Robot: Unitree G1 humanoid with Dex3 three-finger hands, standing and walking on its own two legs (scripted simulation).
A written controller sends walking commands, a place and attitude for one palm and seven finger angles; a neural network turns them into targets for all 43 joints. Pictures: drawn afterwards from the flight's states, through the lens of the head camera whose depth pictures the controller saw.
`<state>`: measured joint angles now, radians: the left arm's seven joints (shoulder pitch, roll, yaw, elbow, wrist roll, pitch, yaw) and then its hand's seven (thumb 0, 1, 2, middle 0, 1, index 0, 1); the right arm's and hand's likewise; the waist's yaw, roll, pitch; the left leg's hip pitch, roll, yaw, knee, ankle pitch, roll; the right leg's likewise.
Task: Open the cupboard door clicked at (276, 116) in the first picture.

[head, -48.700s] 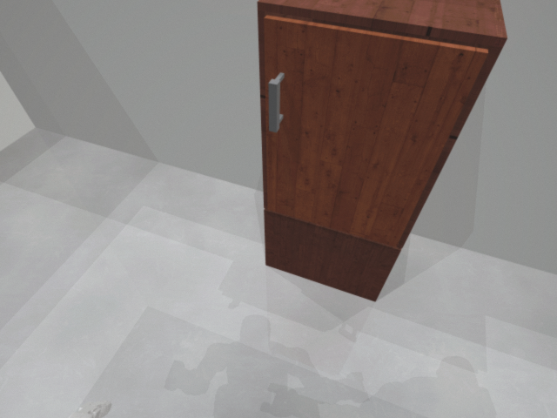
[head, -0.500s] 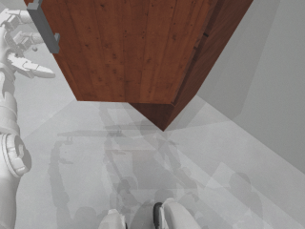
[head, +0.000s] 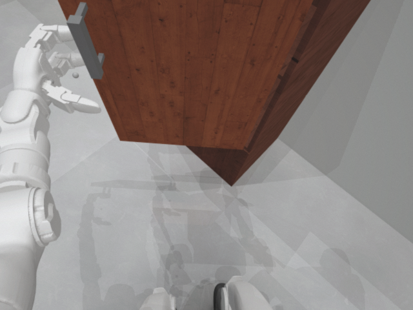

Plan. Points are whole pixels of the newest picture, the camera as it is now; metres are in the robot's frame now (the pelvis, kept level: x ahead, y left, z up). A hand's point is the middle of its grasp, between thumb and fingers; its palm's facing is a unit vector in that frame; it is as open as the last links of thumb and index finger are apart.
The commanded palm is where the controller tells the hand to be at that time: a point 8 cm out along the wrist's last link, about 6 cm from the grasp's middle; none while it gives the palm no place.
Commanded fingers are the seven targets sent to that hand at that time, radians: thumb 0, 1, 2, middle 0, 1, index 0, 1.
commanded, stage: slide the fingers in behind the handle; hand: left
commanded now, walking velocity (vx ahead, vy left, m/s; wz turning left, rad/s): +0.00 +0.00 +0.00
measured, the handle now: (90, 43) +0.60 +0.19 +0.10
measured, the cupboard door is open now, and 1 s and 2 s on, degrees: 41 41 41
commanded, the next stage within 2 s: move the hooked fingers beside the handle in 0.06 s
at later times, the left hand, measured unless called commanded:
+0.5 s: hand (74, 72) +0.52 +0.21 +0.10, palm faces -0.05 -1.00 -0.02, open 14.2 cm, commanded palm +0.52 +0.23 +0.09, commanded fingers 0.00 -0.50 0.30 -0.30 -1.20 -0.30 -1.20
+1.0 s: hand (76, 65) +0.54 +0.21 +0.10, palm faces -0.08 -1.00 -0.02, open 14.0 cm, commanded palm +0.52 +0.26 +0.10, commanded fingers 0.00 -0.50 0.30 -0.30 -1.20 -0.30 -1.20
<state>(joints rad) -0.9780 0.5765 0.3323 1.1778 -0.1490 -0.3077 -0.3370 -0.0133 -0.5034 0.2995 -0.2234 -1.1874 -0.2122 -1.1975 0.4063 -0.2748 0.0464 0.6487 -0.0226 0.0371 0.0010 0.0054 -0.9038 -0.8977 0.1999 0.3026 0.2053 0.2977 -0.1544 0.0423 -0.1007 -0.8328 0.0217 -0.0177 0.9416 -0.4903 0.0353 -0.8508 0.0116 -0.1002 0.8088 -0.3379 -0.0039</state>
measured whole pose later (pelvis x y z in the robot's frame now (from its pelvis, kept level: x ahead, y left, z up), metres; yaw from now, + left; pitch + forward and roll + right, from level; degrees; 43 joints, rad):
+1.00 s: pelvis +0.00 +0.00 +0.00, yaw -3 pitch +24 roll -4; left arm -1.03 0.73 0.48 1.25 -0.07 -0.28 -0.43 -0.01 -0.50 0.30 -0.29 -1.20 -0.30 -1.20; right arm 0.45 -0.29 0.08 0.60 -0.02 0.06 -0.02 0.01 -0.90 -0.90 0.20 0.30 0.21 0.30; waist -0.23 0.04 -0.08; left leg -0.88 0.05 0.01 0.96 -0.49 0.04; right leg -0.91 0.04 -0.07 0.81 -0.32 0.00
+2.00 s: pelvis +0.00 +0.01 -0.01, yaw -3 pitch +27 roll -6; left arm -1.14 0.90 0.50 1.31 -0.05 -0.23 -0.53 -0.01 -0.50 0.30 -0.29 -1.20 -0.30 -1.20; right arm 0.46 -0.30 0.10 0.59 -0.02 0.09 -0.04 0.00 -0.90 -0.90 0.20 0.30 0.21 0.30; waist -0.26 0.05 -0.08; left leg -0.97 0.05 -0.01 1.01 -0.51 0.04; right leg -0.98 0.04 -0.09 0.83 -0.32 0.00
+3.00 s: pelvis -0.01 +0.00 -0.01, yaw -2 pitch +26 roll -6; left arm -1.12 0.83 0.46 1.28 -0.06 -0.23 -0.49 -0.01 -0.50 0.30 -0.29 -1.20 -0.30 -1.20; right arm 0.45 -0.29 0.10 0.60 -0.02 0.08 -0.03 0.00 -0.90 -0.90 0.20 0.30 0.21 0.30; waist -0.25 0.05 -0.08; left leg -0.95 0.05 -0.02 1.00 -0.50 0.04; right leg -0.96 0.04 -0.09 0.83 -0.32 0.00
